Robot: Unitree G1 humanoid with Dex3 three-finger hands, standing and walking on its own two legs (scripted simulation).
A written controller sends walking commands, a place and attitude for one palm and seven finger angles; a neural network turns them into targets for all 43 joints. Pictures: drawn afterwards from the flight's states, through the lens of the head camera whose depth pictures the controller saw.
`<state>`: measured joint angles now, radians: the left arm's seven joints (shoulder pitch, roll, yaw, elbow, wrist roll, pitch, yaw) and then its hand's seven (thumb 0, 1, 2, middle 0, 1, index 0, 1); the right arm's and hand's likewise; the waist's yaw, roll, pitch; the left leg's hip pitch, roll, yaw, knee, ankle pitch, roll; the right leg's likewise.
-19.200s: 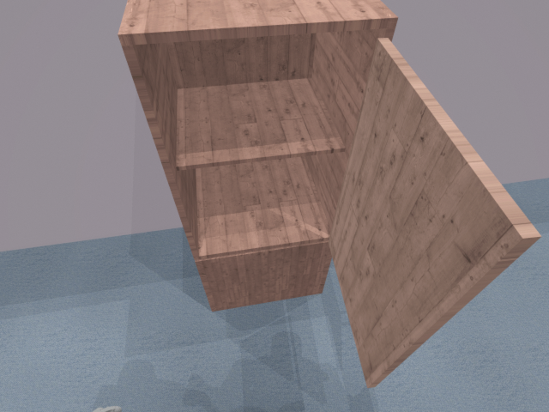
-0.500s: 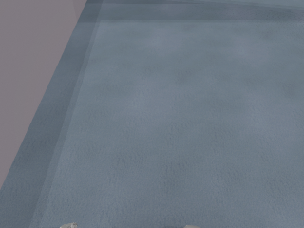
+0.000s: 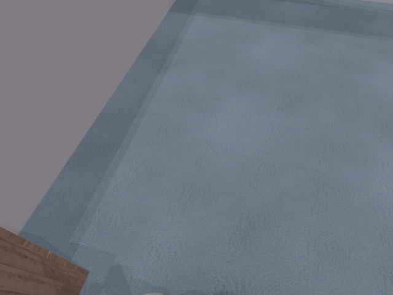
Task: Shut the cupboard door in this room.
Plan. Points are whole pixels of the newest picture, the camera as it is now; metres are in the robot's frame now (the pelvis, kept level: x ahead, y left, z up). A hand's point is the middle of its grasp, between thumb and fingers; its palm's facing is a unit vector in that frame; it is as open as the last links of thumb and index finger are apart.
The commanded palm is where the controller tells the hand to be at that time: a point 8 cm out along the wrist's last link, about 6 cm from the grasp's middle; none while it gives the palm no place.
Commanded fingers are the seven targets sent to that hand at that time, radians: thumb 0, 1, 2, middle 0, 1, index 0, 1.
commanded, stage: turn or walk to find it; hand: left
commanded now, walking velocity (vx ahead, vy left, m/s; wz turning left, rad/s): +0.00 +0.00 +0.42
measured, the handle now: out of the picture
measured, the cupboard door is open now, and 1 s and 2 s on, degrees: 45 40 40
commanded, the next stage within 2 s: none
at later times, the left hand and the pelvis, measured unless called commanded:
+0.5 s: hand out of the picture +0.07 +0.19 -0.14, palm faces +0.19 -0.94 -0.29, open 7.4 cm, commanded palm none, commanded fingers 0.00 0.90 0.90 -0.20 -0.30 -0.20 -0.30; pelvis -0.01 -0.03 +0.00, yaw +11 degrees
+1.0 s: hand out of the picture -0.10 +0.20 -0.18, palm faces +0.46 -0.86 -0.23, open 7.4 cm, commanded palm none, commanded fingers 0.00 0.90 0.90 -0.20 -0.30 -0.20 -0.30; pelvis -0.04 -0.01 +0.00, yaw +24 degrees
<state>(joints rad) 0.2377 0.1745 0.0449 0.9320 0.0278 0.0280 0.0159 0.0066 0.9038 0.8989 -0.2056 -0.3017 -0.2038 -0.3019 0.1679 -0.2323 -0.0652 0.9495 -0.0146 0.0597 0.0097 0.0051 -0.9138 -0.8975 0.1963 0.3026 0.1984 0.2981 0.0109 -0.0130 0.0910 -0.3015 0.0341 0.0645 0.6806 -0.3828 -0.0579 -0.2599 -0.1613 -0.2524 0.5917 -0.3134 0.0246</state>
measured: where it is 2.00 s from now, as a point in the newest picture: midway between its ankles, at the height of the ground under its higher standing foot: outside the picture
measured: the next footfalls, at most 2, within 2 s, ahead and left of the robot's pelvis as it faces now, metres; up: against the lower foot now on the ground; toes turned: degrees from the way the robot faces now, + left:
left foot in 0.02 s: +0.02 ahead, +0.12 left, +0.00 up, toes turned +5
right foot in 0.46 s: +0.04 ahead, -0.13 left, +0.00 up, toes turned +5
